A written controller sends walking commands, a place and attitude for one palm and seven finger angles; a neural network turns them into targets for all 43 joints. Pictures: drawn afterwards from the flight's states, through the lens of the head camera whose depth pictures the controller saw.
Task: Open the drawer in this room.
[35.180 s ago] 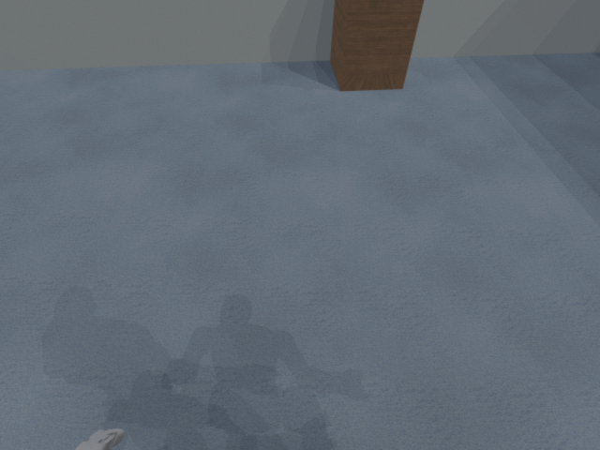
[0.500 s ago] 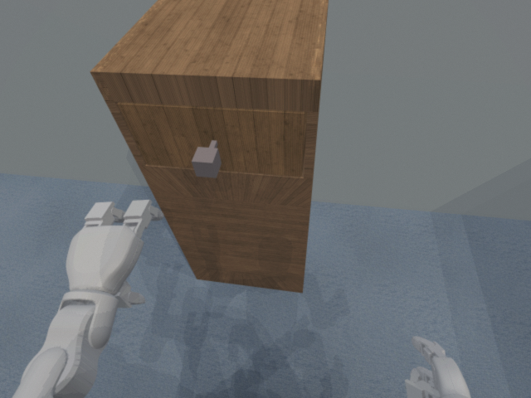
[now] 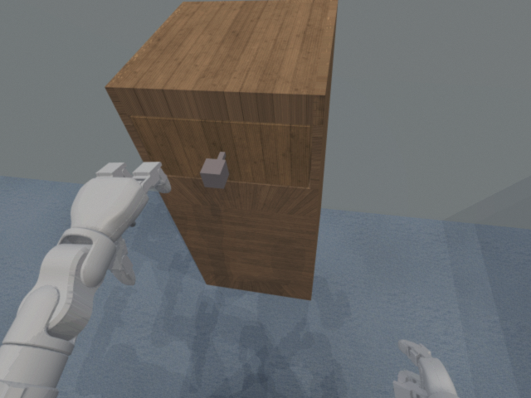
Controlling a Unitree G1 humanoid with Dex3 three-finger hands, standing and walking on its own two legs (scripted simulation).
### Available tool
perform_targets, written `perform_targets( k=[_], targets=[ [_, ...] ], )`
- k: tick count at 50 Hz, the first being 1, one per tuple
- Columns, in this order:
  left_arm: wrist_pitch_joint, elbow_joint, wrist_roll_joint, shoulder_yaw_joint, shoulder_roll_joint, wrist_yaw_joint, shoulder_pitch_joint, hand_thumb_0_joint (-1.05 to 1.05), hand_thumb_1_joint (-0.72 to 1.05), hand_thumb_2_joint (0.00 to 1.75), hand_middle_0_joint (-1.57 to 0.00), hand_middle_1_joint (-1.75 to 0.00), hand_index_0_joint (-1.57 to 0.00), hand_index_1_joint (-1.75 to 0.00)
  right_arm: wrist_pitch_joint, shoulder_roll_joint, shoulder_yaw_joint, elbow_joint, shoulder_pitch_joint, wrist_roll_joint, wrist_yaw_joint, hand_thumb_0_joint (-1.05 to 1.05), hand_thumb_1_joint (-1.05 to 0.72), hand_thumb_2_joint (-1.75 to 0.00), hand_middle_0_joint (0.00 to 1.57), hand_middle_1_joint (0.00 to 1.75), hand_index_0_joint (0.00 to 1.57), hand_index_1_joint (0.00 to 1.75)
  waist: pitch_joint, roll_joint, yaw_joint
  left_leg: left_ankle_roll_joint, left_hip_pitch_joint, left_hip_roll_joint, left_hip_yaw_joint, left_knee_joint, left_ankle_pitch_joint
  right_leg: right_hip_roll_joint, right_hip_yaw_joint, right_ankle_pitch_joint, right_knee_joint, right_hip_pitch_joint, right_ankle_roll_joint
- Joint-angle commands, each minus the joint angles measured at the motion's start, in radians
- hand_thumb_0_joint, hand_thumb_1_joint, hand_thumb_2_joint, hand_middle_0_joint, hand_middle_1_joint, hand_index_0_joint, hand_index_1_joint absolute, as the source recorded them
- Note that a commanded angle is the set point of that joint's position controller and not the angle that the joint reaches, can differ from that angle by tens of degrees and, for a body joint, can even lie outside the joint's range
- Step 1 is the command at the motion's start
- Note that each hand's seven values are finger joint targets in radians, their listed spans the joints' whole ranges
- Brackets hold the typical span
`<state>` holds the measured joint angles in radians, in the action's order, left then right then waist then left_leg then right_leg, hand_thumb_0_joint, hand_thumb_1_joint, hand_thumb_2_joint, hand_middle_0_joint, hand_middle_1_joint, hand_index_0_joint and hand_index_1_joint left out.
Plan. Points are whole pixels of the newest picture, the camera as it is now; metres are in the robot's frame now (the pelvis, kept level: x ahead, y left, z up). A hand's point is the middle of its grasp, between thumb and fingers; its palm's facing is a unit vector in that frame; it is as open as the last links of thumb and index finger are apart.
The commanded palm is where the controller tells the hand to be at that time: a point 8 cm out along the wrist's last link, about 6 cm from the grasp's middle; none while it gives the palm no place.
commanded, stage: raise the hand with hooked fingers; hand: left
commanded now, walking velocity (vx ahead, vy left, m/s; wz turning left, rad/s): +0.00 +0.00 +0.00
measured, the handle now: (217, 166) +0.55 +0.19 -0.01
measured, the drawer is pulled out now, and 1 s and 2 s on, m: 0.00 0.00 0.00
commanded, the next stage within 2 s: move the hooked fingers above the handle in 0.26 s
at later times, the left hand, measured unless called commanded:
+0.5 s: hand (146, 234) +0.30 +0.22 +0.09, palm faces +0.00 -0.06 -1.00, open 13.8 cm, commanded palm +0.29 +0.23 +0.16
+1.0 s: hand (179, 206) +0.37 +0.20 +0.07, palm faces -0.05 -0.03 -1.00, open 13.8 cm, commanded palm +0.36 +0.22 +0.14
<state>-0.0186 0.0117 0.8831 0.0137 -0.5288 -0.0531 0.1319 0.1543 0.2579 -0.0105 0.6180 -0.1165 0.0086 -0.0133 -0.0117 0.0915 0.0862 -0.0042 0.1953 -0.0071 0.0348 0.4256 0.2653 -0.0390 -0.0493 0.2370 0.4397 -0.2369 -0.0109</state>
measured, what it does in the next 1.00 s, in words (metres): stands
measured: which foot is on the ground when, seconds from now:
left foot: down 0.00-1.00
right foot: down 0.00-1.00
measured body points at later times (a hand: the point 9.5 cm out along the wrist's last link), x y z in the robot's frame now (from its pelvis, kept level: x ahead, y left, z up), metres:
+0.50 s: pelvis -0.01 -0.01 +0.00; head +0.01 -0.05 +0.45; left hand +0.30 +0.22 +0.15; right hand +0.18 -0.23 -0.12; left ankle -0.03 +0.12 -0.74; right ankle -0.01 -0.13 -0.74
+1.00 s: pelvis -0.01 +0.00 +0.00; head +0.03 -0.03 +0.44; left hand +0.37 +0.20 +0.13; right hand +0.11 -0.26 -0.14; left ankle -0.03 +0.12 -0.74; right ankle -0.01 -0.13 -0.74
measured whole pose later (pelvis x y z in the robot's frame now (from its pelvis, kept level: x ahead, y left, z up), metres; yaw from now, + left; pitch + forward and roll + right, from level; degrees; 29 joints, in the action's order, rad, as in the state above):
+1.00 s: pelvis -0.01 +0.00 +0.00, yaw -1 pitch +6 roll +1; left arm -0.11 0.42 0.97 0.11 -0.48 0.04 0.43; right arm 0.13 0.27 0.04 0.66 -0.22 -0.01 -0.04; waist 0.02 0.06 0.03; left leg 0.00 0.29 -0.01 0.05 0.46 0.26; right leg -0.04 -0.03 0.24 0.49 -0.35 0.00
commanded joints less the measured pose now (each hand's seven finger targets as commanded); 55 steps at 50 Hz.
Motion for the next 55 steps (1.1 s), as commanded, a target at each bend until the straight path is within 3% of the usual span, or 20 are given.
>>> perform_targets(
  k=[1, 6, 10, 12, 19, 21, 23, 26, 27, 28, 30, 32, 35, 38, 40, 45, 47, 49, 51, 55],
  targets=[
    [-0.039, -0.182, -0.015, -0.157, -0.213, 0.025, 0.182, 0.0, -0.5, 0.3, -0.3, -1.2, -0.3, -1.2, -0.046, 0.112, 0.048, -0.155, 0.108, 0.0, 0.004, 0.0, -0.9, -0.9, 0.2, 0.3, 0.2, 0.3, 0.284, -0.1, 0.011, -0.016, -0.011, 0.031, -0.006, -0.026, -0.409, 0.035, 0.014, -0.376, -0.005, 0.202, 0.041],
    [-0.095, -0.259, -0.015, -0.203, -0.246, 0.084, 0.206, 0.0, -0.5, 0.3, -0.3, -1.2, -0.3, -1.2, -0.059, 0.11, 0.059, -0.154, 0.099, 0.006, 0.001, 0.0, -0.9, -0.9, 0.2, 0.3, 0.2, 0.3, 0.332, -0.07, 0.019, -0.019, -0.024, 0.038, -0.008, -0.019, -0.397, 0.03, 0.023, -0.372, 0.001, 0.206, 0.041],
    [-0.101, -0.224, -0.003, -0.205, -0.236, 0.142, 0.218, 0.0, -0.5, 0.3, -0.3, -1.2, -0.3, -1.2, -0.062, 0.105, 0.065, -0.134, 0.088, 0.0, -0.002, 0.0, -0.9, -0.9, 0.2, 0.3, 0.2, 0.3, 0.309, -0.047, 0.014, -0.017, -0.015, 0.039, 0.003, -0.02, -0.362, 0.027, 0.022, -0.332, -0.003, 0.17, 0.04],
    [-0.081, -0.177, -0.002, -0.192, -0.223, 0.154, 0.22, 0.0, -0.5, 0.3, -0.3, -1.2, -0.3, -1.2, -0.063, 0.104, 0.064, -0.13, 0.092, -0.006, -0.001, 0.0, -0.9, -0.9, 0.2, 0.3, 0.2, 0.3, 0.287, -0.075, 0.009, -0.019, 0.003, 0.04, 0.006, -0.022, -0.324, 0.024, 0.025, -0.306, -0.011, 0.162, 0.038],
    [-0.018, -0.146, 0.017, -0.096, -0.178, 0.118, 0.271, 0.0, -0.5, 0.3, -0.3, -1.2, -0.3, -1.2, -0.053, 0.108, 0.058, -0.134, 0.118, -0.015, -0.006, 0.0, -0.9, -0.9, 0.2, 0.3, 0.2, 0.3, 0.267, -0.076, -0.01, -0.02, -0.002, 0.04, 0.013, -0.039, -0.279, 0.029, 0.018, -0.244, -0.024, 0.142, 0.035],
    [-0.018, -0.111, 0.01, -0.052, -0.141, 0.097, 0.324, 0.0, -0.5, 0.3, -0.3, -1.2, -0.3, -1.2, -0.058, 0.106, 0.056, -0.135, 0.111, -0.017, -0.012, 0.0, -0.9, -0.9, 0.2, 0.3, 0.2, 0.3, 0.246, -0.117, -0.03, -0.025, -0.004, 0.038, 0.008, -0.038, -0.241, 0.034, 0.018, -0.204, -0.039, 0.113, 0.032],
    [-0.026, -0.034, 0.021, -0.052, -0.16, 0.085, 0.366, 0.0, -0.5, 0.3, -0.3, -1.2, -0.3, -1.2, -0.057, 0.107, 0.05, -0.119, 0.094, -0.016, -0.022, 0.0, -0.9, -0.9, 0.2, 0.3, 0.2, 0.3, 0.208, -0.137, -0.035, -0.026, 0.012, 0.04, 0.011, -0.047, -0.192, 0.034, 0.016, -0.153, -0.051, 0.091, 0.03],
    [-0.061, -0.028, 0.039, -0.085, -0.212, 0.092, 0.477, 0.0, -0.5, 0.3, -0.3, -1.2, -0.3, -1.2, -0.063, 0.109, 0.05, -0.114, 0.084, -0.013, -0.029, 0.0, -0.9, -0.9, 0.2, 0.3, 0.2, 0.3, 0.255, -0.102, -0.032, -0.024, 0.004, 0.044, 0.005, -0.044, -0.192, 0.034, 0.022, -0.142, -0.047, 0.102, 0.035],
    [-0.076, -0.038, 0.045, -0.07, -0.198, 0.099, 0.505, 0.0, -0.5, 0.3, -0.3, -1.2, -0.3, -1.2, -0.068, 0.1, 0.051, -0.117, 0.077, -0.011, -0.029, 0.0, -0.9, -0.9, 0.2, 0.3, 0.2, 0.3, 0.292, -0.089, -0.024, -0.025, -0.009, 0.045, 0.004, -0.039, -0.215, 0.03, 0.023, -0.162, -0.036, 0.115, 0.036],
    [-0.089, -0.03, 0.049, -0.107, -0.229, 0.111, 0.498, 0.0, -0.5, 0.3, -0.3, -1.2, -0.3, -1.2, -0.069, 0.1, 0.056, -0.111, 0.069, -0.01, -0.03, 0.0, -0.9, -0.9, 0.2, 0.3, 0.2, 0.3, 0.314, -0.071, -0.017, -0.024, -0.017, 0.043, 0.005, -0.034, -0.242, 0.034, 0.022, -0.188, -0.027, 0.124, 0.04],
    [-0.105, -0.032, 0.05, -0.101, -0.212, 0.129, 0.519, 0.0, -0.5, 0.3, -0.3, -1.2, -0.3, -1.2, -0.071, 0.095, 0.06, -0.109, 0.062, -0.009, -0.028, 0.0, -0.9, -0.9, 0.2, 0.3, 0.2, 0.3, 0.354, -0.034, -0.013, -0.02, -0.025, 0.046, 0.005, -0.025, -0.292, 0.034, 0.023, -0.24, -0.01, 0.136, 0.043],
    [-0.102, 0.027, 0.044, -0.091, -0.186, 0.143, 0.507, 0.0, -0.5, 0.3, -0.3, -1.2, -0.3, -1.2, -0.072, 0.092, 0.062, -0.098, 0.049, -0.012, -0.023, 0.0, -0.9, -0.9, 0.2, 0.3, 0.2, 0.3, 0.322, -0.034, -0.017, -0.015, -0.005, 0.042, 0.006, -0.024, -0.297, 0.037, 0.017, -0.238, -0.009, 0.12, 0.045],
    [-0.069, 0.141, 0.054, -0.059, -0.152, 0.15, 0.524, 0.0, -0.5, 0.3, -0.3, -1.2, -0.3, -1.2, -0.064, 0.101, 0.064, -0.086, 0.034, -0.021, -0.018, 0.0, -0.9, -0.9, 0.2, 0.3, 0.2, 0.3, 0.259, -0.092, -0.03, -0.013, 0.039, 0.037, 0.012, -0.031, -0.27, 0.04, 0.008, -0.217, -0.012, 0.084, 0.044],
    [-0.04, 0.184, 0.071, -0.074, -0.183, 0.148, 0.533, 0.0, -0.5, 0.3, -0.3, -1.2, -0.3, -1.2, -0.057, 0.112, 0.068, -0.093, 0.029, -0.023, -0.017, 0.0, -0.9, -0.9, 0.2, 0.3, 0.2, 0.3, 0.3, -0.118, -0.02, -0.019, 0.051, 0.039, 0.021, -0.028, -0.271, 0.037, 0.016, -0.228, -0.006, 0.117, 0.043],
    [-0.033, 0.187, 0.076, -0.019, -0.14, 0.138, 0.587, 0.0, -0.5, 0.3, -0.3, -1.2, -0.3, -1.2, -0.056, 0.112, 0.07, -0.096, 0.02, -0.025, -0.017, 0.0, -0.9, -0.9, 0.2, 0.3, 0.2, 0.3, 0.32, -0.111, -0.034, -0.021, 0.04, 0.039, 0.019, -0.022, -0.275, 0.037, 0.015, -0.234, -0.001, 0.105, 0.044],
    [-0.081, 0.175, 0.071, -0.012, -0.156, 0.127, 0.693, 0.0, -0.5, 0.3, -0.3, -1.2, -0.3, -1.2, -0.06, 0.119, 0.085, -0.092, -0.027, -0.022, -0.028, 0.0, -0.9, -0.9, 0.2, 0.3, 0.2, 0.3, 0.369, -0.094, -0.057, -0.029, 0.014, 0.04, 0.009, 0.0, -0.293, 0.041, 0.019, -0.249, 0.013, 0.087, 0.044],
    [-0.107, 0.188, 0.068, -0.044, -0.185, 0.138, 0.714, 0.0, -0.5, 0.3, -0.3, -1.2, -0.3, -1.2, -0.064, 0.119, 0.089, -0.085, -0.047, -0.02, -0.032, 0.0, -0.9, -0.9, 0.2, 0.3, 0.2, 0.3, 0.387, -0.095, -0.055, -0.03, 0.017, 0.041, 0.005, 0.01, -0.311, 0.043, 0.021, -0.265, 0.022, 0.09, 0.045],
    [-0.119, 0.228, 0.074, -0.069, -0.199, 0.159, 0.715, 0.0, -0.5, 0.3, -0.3, -1.2, -0.3, -1.2, -0.063, 0.118, 0.093, -0.071, -0.065, -0.02, -0.033, 0.0, -0.9, -0.9, 0.2, 0.3, 0.2, 0.3, 0.382, -0.068, -0.051, -0.026, 0.024, 0.041, 0.005, 0.018, -0.336, 0.047, 0.017, -0.278, 0.035, 0.074, 0.049],
    [-0.121, 0.28, 0.073, -0.09, -0.209, 0.18, 0.727, 0.0, -0.5, 0.3, -0.3, -1.2, -0.3, -1.2, -0.065, 0.12, 0.097, -0.061, -0.079, -0.02, -0.031, 0.0, -0.9, -0.9, 0.2, 0.3, 0.2, 0.3, 0.372, -0.091, -0.053, -0.026, 0.046, 0.041, 0.006, 0.024, -0.33, 0.049, 0.016, -0.272, 0.035, 0.068, 0.049],
    [-0.096, 0.379, 0.097, -0.078, -0.2, 0.215, 0.766, 0.0, -0.5, 0.3, -0.3, -1.2, -0.3, -1.2, -0.062, 0.121, 0.099, -0.043, -0.095, -0.021, -0.026, 0.0, -0.9, -0.9, 0.2, 0.3, 0.2, 0.3, 0.369, -0.076, -0.056, -0.021, 0.072, 0.038, 0.019, 0.031, -0.336, 0.048, 0.015, -0.29, 0.053, 0.048, 0.05]
  ],
)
